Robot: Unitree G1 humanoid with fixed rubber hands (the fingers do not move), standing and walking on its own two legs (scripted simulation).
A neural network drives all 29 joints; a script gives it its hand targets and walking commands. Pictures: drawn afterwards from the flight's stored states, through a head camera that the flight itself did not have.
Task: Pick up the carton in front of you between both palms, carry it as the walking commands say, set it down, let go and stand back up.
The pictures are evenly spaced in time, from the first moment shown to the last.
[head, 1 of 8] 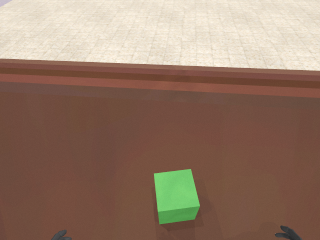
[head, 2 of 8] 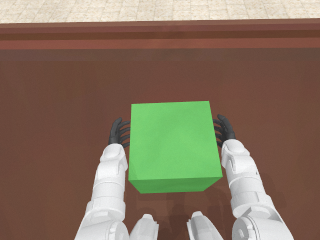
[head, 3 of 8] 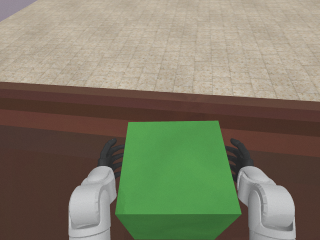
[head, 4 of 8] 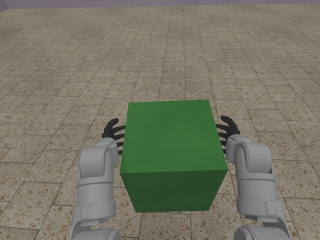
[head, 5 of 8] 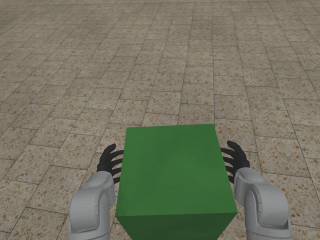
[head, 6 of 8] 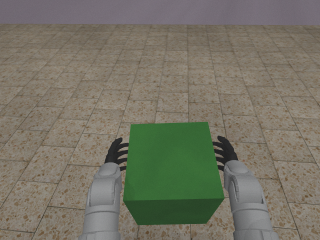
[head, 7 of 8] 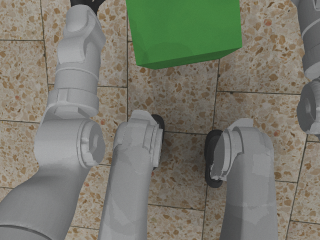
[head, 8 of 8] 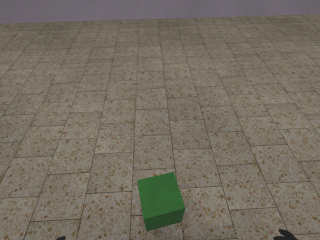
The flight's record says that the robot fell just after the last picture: no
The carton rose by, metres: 0.68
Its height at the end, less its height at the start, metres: -0.70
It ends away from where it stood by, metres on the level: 5.80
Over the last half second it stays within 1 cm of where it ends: yes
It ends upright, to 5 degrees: yes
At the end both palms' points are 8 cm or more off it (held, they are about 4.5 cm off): yes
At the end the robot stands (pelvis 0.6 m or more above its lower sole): yes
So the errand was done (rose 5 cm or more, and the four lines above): yes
